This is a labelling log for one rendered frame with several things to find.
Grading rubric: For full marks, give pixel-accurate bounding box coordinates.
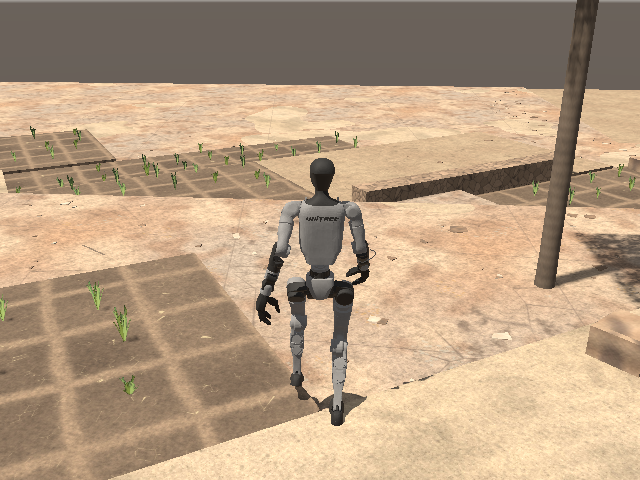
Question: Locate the robot right upper arm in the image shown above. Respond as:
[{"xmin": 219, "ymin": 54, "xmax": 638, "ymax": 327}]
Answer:
[{"xmin": 342, "ymin": 201, "xmax": 367, "ymax": 254}]

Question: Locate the robot left upper arm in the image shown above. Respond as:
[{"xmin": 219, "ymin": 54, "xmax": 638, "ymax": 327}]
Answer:
[{"xmin": 274, "ymin": 201, "xmax": 301, "ymax": 258}]

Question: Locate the right robot hand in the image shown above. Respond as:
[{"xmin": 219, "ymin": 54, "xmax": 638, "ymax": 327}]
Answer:
[{"xmin": 346, "ymin": 265, "xmax": 370, "ymax": 285}]

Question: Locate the humanoid robot torso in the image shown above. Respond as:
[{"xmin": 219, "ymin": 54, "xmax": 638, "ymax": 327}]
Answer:
[{"xmin": 298, "ymin": 197, "xmax": 345, "ymax": 300}]

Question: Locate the right robot forearm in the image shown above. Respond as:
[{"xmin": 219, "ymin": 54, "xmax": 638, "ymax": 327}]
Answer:
[{"xmin": 356, "ymin": 240, "xmax": 370, "ymax": 271}]

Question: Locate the left robot forearm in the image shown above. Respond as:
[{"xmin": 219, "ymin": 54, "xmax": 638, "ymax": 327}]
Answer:
[{"xmin": 260, "ymin": 242, "xmax": 284, "ymax": 296}]

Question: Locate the left robot hand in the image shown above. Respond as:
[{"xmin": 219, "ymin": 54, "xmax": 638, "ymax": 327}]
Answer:
[{"xmin": 256, "ymin": 293, "xmax": 280, "ymax": 325}]

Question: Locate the right robot foot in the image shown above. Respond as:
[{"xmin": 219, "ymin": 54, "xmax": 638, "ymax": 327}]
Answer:
[{"xmin": 329, "ymin": 398, "xmax": 344, "ymax": 426}]

